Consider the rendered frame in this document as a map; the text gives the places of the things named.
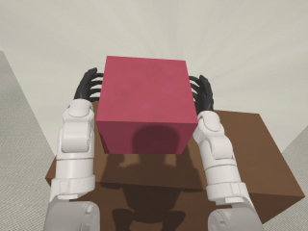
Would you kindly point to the left robot forearm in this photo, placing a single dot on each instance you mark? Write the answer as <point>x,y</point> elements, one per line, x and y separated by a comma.
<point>75,152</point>

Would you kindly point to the robot left upper arm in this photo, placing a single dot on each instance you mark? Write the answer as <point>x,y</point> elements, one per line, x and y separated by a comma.
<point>73,216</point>

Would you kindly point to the left robot hand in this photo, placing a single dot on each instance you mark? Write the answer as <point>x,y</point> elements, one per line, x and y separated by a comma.
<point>84,90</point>

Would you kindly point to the robot right upper arm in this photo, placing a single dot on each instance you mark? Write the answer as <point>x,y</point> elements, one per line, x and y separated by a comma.
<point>234,219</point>

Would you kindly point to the right robot hand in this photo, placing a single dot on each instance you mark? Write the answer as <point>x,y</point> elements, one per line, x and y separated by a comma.
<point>204,97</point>

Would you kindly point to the right robot forearm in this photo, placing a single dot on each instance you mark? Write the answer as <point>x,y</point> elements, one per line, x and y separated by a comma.
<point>225,186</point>

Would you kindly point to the pedestal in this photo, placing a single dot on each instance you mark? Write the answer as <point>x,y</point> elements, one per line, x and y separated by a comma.
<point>167,192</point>

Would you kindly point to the carton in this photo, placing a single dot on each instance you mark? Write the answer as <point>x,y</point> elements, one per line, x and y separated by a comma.
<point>145,106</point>

